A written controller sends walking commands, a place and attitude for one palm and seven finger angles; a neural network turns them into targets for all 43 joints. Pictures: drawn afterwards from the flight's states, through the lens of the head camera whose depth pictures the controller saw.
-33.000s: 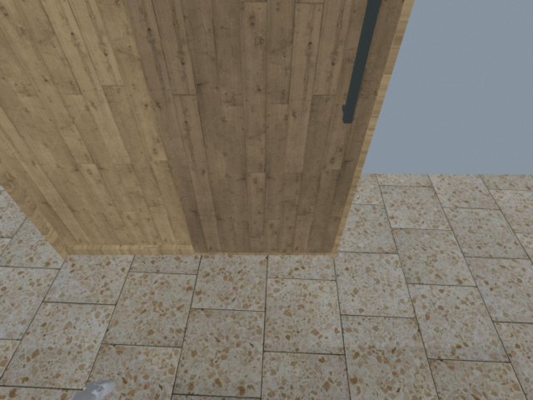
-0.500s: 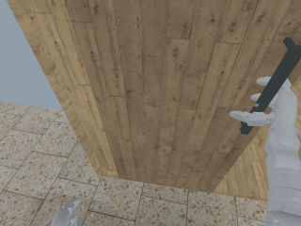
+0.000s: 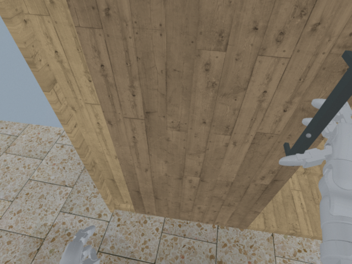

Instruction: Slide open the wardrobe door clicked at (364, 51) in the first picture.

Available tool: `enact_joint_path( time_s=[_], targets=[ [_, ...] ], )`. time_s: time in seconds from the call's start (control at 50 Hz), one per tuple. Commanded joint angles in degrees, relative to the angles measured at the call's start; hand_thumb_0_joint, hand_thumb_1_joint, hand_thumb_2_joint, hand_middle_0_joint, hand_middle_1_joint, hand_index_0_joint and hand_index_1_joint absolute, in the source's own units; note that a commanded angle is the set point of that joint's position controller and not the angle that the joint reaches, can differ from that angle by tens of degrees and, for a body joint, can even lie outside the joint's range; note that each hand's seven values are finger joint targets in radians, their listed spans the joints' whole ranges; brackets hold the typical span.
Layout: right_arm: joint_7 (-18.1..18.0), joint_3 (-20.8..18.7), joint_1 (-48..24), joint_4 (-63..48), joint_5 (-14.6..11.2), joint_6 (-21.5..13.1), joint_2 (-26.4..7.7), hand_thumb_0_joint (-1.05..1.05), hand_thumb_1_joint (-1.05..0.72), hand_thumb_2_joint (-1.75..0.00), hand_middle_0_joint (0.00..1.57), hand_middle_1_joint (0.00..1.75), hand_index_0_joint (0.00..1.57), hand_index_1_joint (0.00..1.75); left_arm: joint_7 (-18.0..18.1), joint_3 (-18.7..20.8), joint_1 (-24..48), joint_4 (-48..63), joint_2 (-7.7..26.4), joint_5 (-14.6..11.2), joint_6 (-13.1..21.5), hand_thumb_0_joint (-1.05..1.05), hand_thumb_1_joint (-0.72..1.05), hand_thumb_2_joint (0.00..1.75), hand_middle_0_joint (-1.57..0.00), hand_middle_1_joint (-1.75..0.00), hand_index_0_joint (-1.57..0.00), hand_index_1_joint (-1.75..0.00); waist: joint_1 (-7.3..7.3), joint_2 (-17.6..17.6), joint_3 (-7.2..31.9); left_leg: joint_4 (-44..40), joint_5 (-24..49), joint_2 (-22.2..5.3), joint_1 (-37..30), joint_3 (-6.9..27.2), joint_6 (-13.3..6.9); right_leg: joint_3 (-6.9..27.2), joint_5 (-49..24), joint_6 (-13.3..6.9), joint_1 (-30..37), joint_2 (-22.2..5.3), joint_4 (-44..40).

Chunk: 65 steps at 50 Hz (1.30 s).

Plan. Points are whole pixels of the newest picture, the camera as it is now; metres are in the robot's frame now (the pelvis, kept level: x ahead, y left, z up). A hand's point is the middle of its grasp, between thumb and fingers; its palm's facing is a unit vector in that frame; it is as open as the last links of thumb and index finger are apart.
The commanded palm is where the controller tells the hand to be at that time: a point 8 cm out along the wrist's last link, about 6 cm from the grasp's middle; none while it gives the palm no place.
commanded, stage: slip the hand off the handle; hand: right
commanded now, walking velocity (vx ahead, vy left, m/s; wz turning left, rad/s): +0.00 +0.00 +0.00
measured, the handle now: (314, 118) +0.40 -0.28 +0.15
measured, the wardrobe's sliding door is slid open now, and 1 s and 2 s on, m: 0.44 0.44 0.44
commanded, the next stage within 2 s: draw the hand back to the body in 1.10 s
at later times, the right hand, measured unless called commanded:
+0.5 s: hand (345, 143) +0.35 -0.33 +0.13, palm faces +0.36 +0.92 -0.17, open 14.7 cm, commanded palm +0.30 -0.36 +0.13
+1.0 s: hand out of the picture +0.26 -0.31 +0.13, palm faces +0.38 +0.91 -0.17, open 14.7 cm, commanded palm +0.22 -0.35 +0.13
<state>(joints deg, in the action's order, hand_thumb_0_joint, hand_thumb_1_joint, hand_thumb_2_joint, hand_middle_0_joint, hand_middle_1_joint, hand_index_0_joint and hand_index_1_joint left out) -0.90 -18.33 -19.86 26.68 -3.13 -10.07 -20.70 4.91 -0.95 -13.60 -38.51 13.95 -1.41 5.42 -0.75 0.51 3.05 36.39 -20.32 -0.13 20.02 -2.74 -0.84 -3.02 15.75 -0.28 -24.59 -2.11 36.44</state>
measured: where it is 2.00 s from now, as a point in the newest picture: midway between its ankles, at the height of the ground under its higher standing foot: outside the picture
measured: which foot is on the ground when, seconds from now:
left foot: down 0.00-1.00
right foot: down 0.00-1.00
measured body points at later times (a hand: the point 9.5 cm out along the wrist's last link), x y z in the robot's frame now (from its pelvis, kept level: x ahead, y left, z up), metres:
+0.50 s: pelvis -0.01 -0.01 -0.01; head +0.02 -0.01 +0.44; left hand +0.10 +0.26 -0.11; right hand +0.33 -0.38 +0.14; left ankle -0.02 +0.11 -0.72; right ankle +0.03 -0.12 -0.72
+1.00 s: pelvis -0.01 -0.02 +0.00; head -0.02 -0.02 +0.45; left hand +0.18 +0.20 -0.08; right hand +0.23 -0.36 +0.14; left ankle -0.02 +0.11 -0.72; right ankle +0.03 -0.12 -0.72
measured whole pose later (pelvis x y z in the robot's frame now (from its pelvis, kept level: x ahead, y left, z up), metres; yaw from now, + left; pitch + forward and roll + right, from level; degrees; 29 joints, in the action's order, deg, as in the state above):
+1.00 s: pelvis -0.01 -0.02 +0.00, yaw -1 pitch +2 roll +1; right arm 5.6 -21.4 -1.2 9.5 -10.0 -8.5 -20.9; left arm 6.2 -2.5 -12.4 -36.4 13.5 -1.9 9.4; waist -3.8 1.8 4.0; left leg 37.5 -20.3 -1.1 19.5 -3.6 0.4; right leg -2.0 16.4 -1.6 -25.5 -1.0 39.4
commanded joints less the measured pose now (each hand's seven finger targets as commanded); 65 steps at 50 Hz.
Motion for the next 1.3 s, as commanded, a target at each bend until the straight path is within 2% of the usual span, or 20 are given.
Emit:
enact_joint_path(
  time_s=[0.0,0.04,0.08,0.22,0.28,0.38,0.44,0.48,0.58,0.66,0.7,0.78,0.88,0.9,0.92,0.98,1.04,1.2,1.22,1.28],
  targets=[
    [0.23,-9.04,-18.43,-9.51,-1.89,-2.7,-18.94,0.0,0.55,-0.2,0.25,1.15,0.25,1.15,1.2,2.76,0.69,6.7,7.87,-0.05,1.37,0.0,0.9,0.9,-0.2,-0.3,-0.2,-0.3,-0.42,0.22,14.83,-5.2,19.42,0.65,-2.33,1.69,0.33,0.53,-13.5,-1.82,9.23,2.02,-2.69],
    [1.39,-9.95,-17.11,-9.31,-2.75,-3.17,-19.46,0.0,0.55,-0.2,0.25,1.15,0.25,1.15,1.18,2.8,0.63,6.9,7.8,-0.14,1.28,0.0,0.9,0.9,-0.2,-0.3,-0.2,-0.3,-0.85,1.38,15.24,-4.86,20.09,0.85,-2.19,1.6,0.24,0.52,-14.22,-1.67,9.43,2.09,-2.29],
    [2.39,-11.02,-17.91,-7.52,-3.01,-3.42,-21.32,0.0,0.55,-0.2,0.25,1.15,0.25,1.15,1.28,2.76,0.01,6.5,8.3,-0.11,1.07,0.0,0.9,0.9,-0.2,-0.3,-0.2,-0.3,0.11,-0.41,13.95,-5.08,19.71,0.85,-1.32,1.8,0.6,0.47,-13.06,-2.01,8.09,1.96,-1.74],
    [7.8,-11.55,-22.05,-7.11,-3.55,-7.22,-24.8,0.0,0.55,-0.2,0.25,1.15,0.25,1.15,1.56,3.17,-1.33,6.1,9.08,-0.24,1.27,0.0,0.9,0.9,-0.2,-0.3,-0.2,-0.3,1.16,4.74,15.71,-3.99,18.17,1.3,1.6,2.2,0.27,1.04,-12.88,-2.14,9.2,1.96,-0.09],
    [9.92,-11.55,-23.13,-4.2,-5.03,-7.97,-25.11,0.0,0.55,-0.2,0.25,1.15,0.25,1.15,1.91,3.16,-2.05,5.47,9.61,-0.48,1.46,0.0,0.9,0.9,-0.2,-0.3,-0.2,-0.3,1.87,2.64,14.3,-4.43,14.57,1.51,3.44,1.82,0.27,1.74,-10.08,-2.16,8.1,1.72,0.04],
    [11.27,-12.52,-24.58,-0.28,-5.12,-7.43,-27.62,0.0,0.55,-0.2,0.25,1.15,0.25,1.15,2.31,3.12,-2.82,5.41,10.19,-0.55,1.69,0.0,0.9,0.9,-0.2,-0.3,-0.2,-0.3,1.49,3.91,14.18,-4.16,10.98,1.49,5.36,1.34,0.07,2.67,-7.89,-2.18,7.24,1.79,-0.25],
    [11.26,-10.82,-18.13,-4.74,-5.9,-7.74,-23.84,0.0,0.55,-0.2,0.25,1.15,0.25,1.15,1.56,3.35,-2.3,7.2,9.69,-0.5,2.06,0.0,0.9,0.9,-0.2,-0.3,-0.2,-0.3,-0.26,5.7,17.52,-3.39,12.04,1.83,4.33,0.98,-0.22,2.81,-9.92,-2.02,9.24,1.85,-0.25],
    [10.66,-12.32,-13.29,-6.95,-6.39,-8.14,-24.32,0.0,0.55,-0.2,0.25,1.15,0.25,1.15,1.19,3.41,-2.32,8.01,9.84,-0.37,2.13,0.0,0.9,0.9,-0.2,-0.3,-0.2,-0.3,-1.4,5.11,18.15,-2.75,12.22,2.15,3.32,0.37,-0.53,3.19,-11.13,-1.92,9.15,1.52,-0.36],
    [7.99,-14.01,-5.77,-13.3,-7.75,-6.85,-22.94,0.0,0.55,-0.2,0.25,1.15,0.25,1.15,0.73,3.34,-0.51,9.47,9.65,-0.45,2.62,0.0,0.9,0.9,-0.2,-0.3,-0.2,-0.3,-2.15,3.35,14.68,-3.02,9.84,2.37,3.76,-0.22,-0.33,3.48,-8.94,-1.76,7.78,1.12,-1.64],
    [5.8,-13.07,-5.7,-19.15,-6.69,-5.51,-21.65,0.0,0.55,-0.2,0.25,1.15,0.25,1.15,1.0,2.78,1.52,10.13,9.1,-0.33,3.27,0.0,0.9,0.9,-0.2,-0.3,-0.2,-0.3,-1.63,5.21,11.94,-3.07,6.37,2.31,5.42,-0.49,-0.35,4.42,-4.89,-1.43,7.76,0.94,-3.43],
    [4.82,-11.54,-4.55,-24.32,-5.97,-5.94,-20.13,0.0,0.55,-0.2,0.25,1.15,0.25,1.15,1.02,2.6,2.14,10.4,8.56,-0.06,4.0,0.0,0.9,0.9,-0.2,-0.3,-0.2,-0.3,-1.76,7.57,13.32,-2.66,6.77,2.39,5.19,-0.62,-0.6,4.95,-5.84,-1.26,9.91,0.75,-3.61],
    [4.85,-7.37,-3.37,-28.07,-6.22,-5.86,-15.67,0.0,0.55,-0.2,0.25,1.15,0.25,1.15,1.43,2.22,2.73,9.73,8.24,0.09,5.39,0.0,0.9,0.9,-0.2,-0.3,-0.2,-0.3,-0.49,6.61,12.09,-2.75,6.55,2.37,5.89,-0.99,-0.53,6.02,-4.43,-0.89,11.28,0.27,-4.03],
    [5.89,-7.6,3.7,-27.97,-7.65,-2.95,-14.49,0.0,0.55,-0.2,0.25,1.15,0.25,1.15,2.0,1.79,3.8,9.33,8.14,-0.32,6.38,0.0,0.9,0.9,-0.2,-0.3,-0.2,-0.3,-1.58,3.77,10.04,-3.97,6.31,2.09,4.23,-1.15,-0.52,6.07,-2.77,-0.73,10.09,0.51,-5.13],
    [6.0,-6.39,2.84,-29.38,-7.77,-2.37,-13.17,0.0,0.55,-0.2,0.25,1.15,0.25,1.15,2.0,1.64,4.42,9.47,7.9,-0.46,6.64,0.0,0.9,0.9,-0.2,-0.3,-0.2,-0.3,-1.32,5.11,10.42,-3.98,6.64,1.88,4.44,-1.08,-0.47,5.95,-3.06,-0.65,10.67,0.77,-5.19],
    [5.9,-7.35,5.28,-29.21,-7.75,-1.7,-13.64,0.0,0.55,-0.2,0.25,1.15,0.25,1.15,1.98,1.65,4.42,9.56,7.69,-0.52,6.85,0.0,0.9,0.9,-0.2,-0.3,-0.2,-0.3,-2.12,4.32,9.48,-4.15,6.45,1.87,3.84,-1.22,-0.52,6.13,-2.83,-0.47,10.19,0.67,-5.63],
    [5.48,-7.85,6.65,-31.91,-7.96,-1.08,-13.84,0.0,0.55,-0.2,0.25,1.15,0.25,1.15,2.15,1.33,5.12,9.67,7.57,-0.35,7.25,0.0,0.9,0.9,-0.2,-0.3,-0.2,-0.3,-2.2,3.02,8.89,-5.08,6.6,1.91,2.94,-1.08,-0.46,5.62,-2.9,-0.8,10.1,0.98,-5.58],
    [5.29,-9.27,11.7,-35.71,-8.01,-1.83,-14.19,0.0,0.55,-0.2,0.25,1.15,0.25,1.15,1.76,1.19,5.83,10.35,7.02,-0.17,7.59,0.0,0.9,0.9,-0.2,-0.3,-0.2,-0.3,-3.13,4.47,10.24,-4.89,8.54,1.83,1.46,-0.96,-0.56,4.75,-6.28,-0.72,10.84,1.4,-5.05],
    [6.63,-10.1,6.27,-33.12,-9.17,-2.54,-15.78,0.0,0.55,-0.2,0.25,1.15,0.25,1.15,3.01,0.8,6.38,8.24,7.25,-0.28,8.61,0.0,0.9,0.9,-0.2,-0.3,-0.2,-0.3,-1.14,4.62,5.38,-7.22,3.27,1.29,3.87,0.42,-0.14,4.24,-0.08,-1.2,8.63,1.88,-4.74],
    [13.55,-7.91,7.16,-28.59,-15.9,0.01,-13.38,0.0,0.55,-0.2,0.25,1.15,0.25,1.15,3.72,0.37,6.09,8.07,8.32,-1.67,9.25,0.0,0.9,0.9,-0.2,-0.3,-0.2,-0.3,0.55,3.95,7.07,-9.21,3.97,0.85,-0.09,1.32,-0.18,3.92,0.03,-1.24,10.09,1.69,-5.37],
    [21.49,-12.6,3.46,-29.06,-19.06,3.06,-21.11,0.0,0.55,-0.2,0.25,1.15,0.25,1.15,5.67,-0.01,7.1,8.68,8.45,-2.34,10.58,0.0,0.9,0.9,-0.2,-0.3,-0.2,-0.3,-1.09,2.83,9.48,-10.4,6.1,0.07,-3.91,3.29,0.3,3.77,-2.31,-1.78,9.93,1.84,-4.46]
  ],
)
